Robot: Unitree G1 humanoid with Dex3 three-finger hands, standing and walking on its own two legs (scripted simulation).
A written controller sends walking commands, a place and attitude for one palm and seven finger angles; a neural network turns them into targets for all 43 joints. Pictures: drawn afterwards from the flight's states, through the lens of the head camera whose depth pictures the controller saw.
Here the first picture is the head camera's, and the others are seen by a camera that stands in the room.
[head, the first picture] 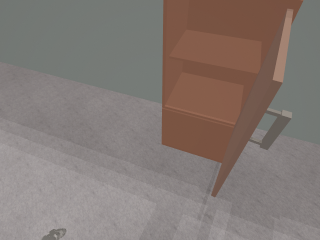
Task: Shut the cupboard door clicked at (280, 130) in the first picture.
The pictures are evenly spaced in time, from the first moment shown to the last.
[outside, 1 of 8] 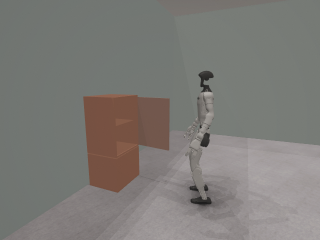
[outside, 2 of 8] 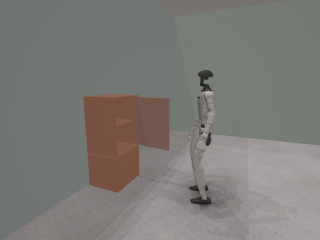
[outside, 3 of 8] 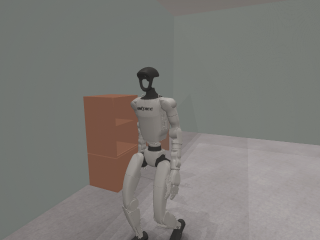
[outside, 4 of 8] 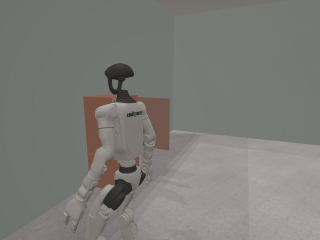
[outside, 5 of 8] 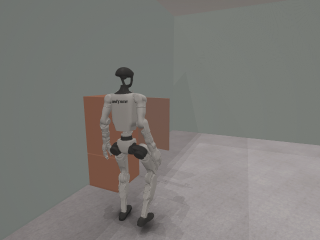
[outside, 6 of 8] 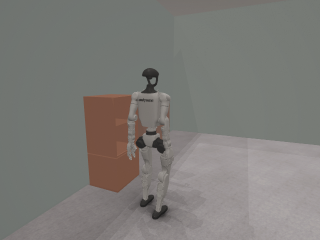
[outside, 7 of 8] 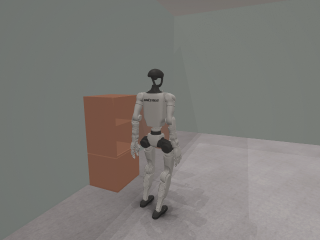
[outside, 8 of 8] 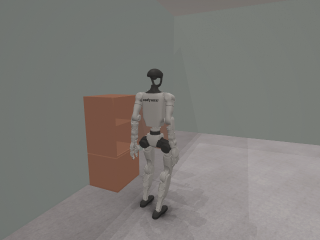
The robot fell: no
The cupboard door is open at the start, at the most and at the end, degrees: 83 83 83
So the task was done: no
